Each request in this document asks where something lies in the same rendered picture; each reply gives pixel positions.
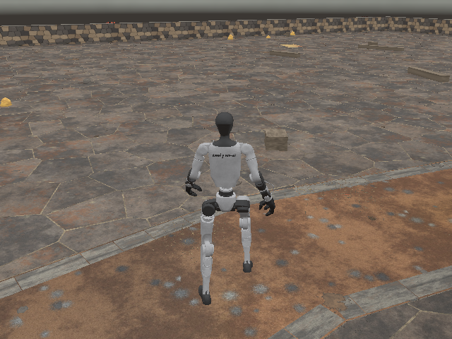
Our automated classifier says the robot left hand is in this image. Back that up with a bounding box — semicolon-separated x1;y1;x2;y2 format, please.
186;184;202;196

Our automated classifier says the left robot upper arm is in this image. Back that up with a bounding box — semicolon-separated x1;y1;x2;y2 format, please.
189;143;210;180

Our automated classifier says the left robot forearm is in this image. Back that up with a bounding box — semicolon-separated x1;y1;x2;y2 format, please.
185;168;196;187

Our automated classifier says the robot torso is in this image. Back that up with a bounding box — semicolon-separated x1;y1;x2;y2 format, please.
208;140;242;212

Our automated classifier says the right robot forearm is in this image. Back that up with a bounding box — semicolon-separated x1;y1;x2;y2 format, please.
255;171;272;202

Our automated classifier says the right robot upper arm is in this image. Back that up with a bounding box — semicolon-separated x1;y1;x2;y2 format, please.
239;143;261;183

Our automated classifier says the robot right hand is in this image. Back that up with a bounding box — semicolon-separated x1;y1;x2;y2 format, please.
259;198;275;216

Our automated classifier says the right robot thigh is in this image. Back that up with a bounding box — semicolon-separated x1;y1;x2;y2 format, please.
235;196;250;230

